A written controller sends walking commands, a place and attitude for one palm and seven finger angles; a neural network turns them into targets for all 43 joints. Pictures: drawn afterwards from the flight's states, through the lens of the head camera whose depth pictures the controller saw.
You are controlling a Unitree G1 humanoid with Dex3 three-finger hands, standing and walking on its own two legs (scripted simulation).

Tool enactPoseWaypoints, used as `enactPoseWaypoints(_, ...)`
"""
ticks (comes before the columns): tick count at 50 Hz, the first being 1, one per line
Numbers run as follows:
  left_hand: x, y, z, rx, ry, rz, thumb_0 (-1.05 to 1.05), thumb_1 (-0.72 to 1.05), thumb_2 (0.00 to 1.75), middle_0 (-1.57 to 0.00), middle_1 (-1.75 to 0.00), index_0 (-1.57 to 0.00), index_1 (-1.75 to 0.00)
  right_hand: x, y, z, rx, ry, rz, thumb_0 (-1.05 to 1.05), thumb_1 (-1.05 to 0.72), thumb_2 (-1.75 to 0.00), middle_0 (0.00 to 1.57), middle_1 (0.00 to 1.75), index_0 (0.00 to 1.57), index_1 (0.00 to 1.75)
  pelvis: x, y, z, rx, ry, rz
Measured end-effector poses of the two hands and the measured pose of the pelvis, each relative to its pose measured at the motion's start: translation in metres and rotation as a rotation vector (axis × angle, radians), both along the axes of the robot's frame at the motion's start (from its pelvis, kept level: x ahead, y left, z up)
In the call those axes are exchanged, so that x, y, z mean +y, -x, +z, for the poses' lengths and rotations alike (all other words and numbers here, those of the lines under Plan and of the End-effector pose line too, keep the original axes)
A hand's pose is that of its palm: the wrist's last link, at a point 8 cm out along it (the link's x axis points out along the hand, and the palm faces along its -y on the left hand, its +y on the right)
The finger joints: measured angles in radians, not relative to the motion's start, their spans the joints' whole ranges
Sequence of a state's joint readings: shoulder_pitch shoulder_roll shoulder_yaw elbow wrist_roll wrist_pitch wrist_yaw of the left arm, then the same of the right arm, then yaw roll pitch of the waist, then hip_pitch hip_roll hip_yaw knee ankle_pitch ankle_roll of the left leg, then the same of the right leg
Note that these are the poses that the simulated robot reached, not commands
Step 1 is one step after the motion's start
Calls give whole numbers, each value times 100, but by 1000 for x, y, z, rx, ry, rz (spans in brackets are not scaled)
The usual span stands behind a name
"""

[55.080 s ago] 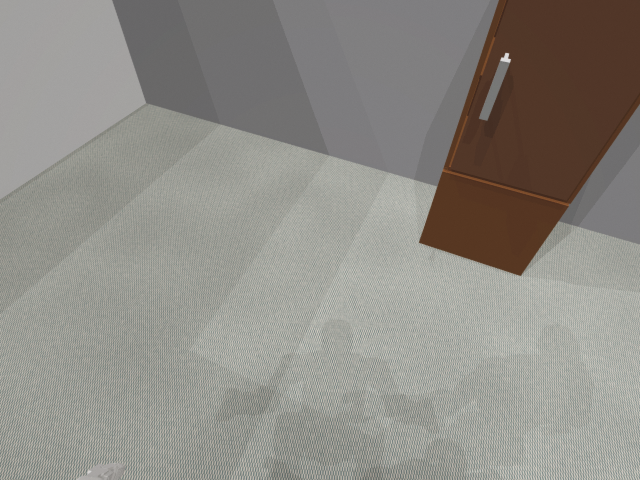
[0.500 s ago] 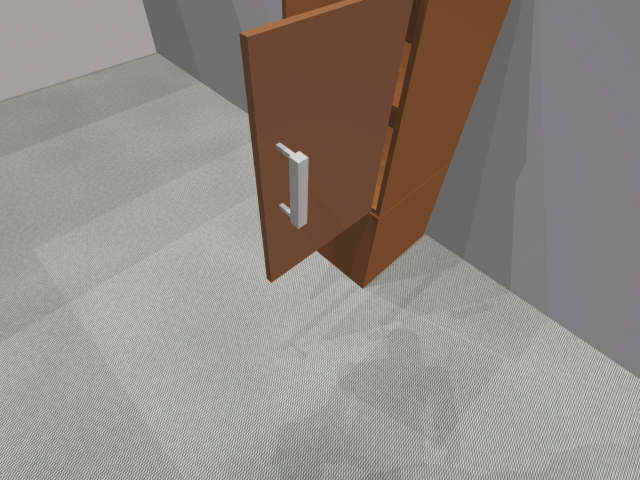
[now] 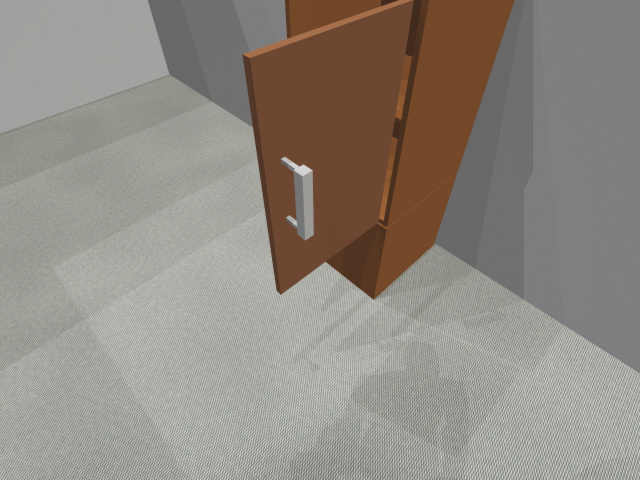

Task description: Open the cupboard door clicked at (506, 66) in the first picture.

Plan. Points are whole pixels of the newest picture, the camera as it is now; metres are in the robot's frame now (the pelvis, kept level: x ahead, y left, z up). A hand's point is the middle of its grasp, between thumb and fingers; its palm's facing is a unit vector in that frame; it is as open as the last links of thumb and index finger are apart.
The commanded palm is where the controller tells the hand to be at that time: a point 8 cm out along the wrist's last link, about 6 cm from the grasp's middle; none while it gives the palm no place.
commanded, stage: let the arm hang, fingers relaxed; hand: left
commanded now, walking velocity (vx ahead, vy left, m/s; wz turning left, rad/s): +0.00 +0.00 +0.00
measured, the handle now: (296, 199) +0.61 +0.08 -0.03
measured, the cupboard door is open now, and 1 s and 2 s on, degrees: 89 89 89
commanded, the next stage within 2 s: look to check the result in 0.28 s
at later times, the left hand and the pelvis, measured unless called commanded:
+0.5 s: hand out of the picture +0.01 +0.17 -0.17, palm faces +0.02 -0.98 -0.20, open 7.4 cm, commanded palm none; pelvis +0.02 +0.00 +0.00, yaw +0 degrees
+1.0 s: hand out of the picture +0.07 +0.18 -0.17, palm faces +0.01 -0.97 -0.23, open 7.4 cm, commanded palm none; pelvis +0.04 -0.01 +0.01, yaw +0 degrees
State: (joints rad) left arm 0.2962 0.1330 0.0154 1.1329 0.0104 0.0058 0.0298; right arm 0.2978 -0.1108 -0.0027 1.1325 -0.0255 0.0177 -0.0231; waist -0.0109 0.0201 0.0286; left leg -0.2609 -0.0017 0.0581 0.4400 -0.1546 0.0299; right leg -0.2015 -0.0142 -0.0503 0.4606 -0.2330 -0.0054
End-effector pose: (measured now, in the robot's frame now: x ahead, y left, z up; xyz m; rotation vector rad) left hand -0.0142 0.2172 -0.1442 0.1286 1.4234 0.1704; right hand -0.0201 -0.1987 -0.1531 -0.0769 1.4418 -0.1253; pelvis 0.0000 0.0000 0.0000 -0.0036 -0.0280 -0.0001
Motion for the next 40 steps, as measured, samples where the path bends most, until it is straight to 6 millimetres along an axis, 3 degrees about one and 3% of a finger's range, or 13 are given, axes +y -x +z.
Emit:
enactPoseWaypoints(7, -1, -22, -1, -44, 3, -17, 1, 93, 90, -20, -30, -20, -30, -7, -6, 3, -12, 22, -7, 1, -91, -90, 20, 30, 20, 30, -1, -4, 1, 1, -2, -2)
enactPoseWaypoints(19, 4, -20, 2, 0, -6, -12, 0, 91, 90, -20, -30, -20, -30, -18, -15, 6, 7, 44, 4, 0, -91, -90, 20, 30, 20, 30, -2, -12, 3, 6, -4, -2)
enactPoseWaypoints(28, 6, -25, 4, 15, -15, -16, 0, 90, 90, -20, -30, -20, -30, -26, -37, 8, -18, 55, 17, 0, -90, -90, 20, 30, 20, 30, -4, -20, 4, 4, -5, -5)
enactPoseWaypoints(40, 7, -55, 7, -36, -28, -32, 0, 90, 90, -20, -30, -20, -30, -39, -70, 10, -67, 71, 40, 0, -90, -90, 20, 30, 20, 30, -9, -31, 5, 4, -7, -3)
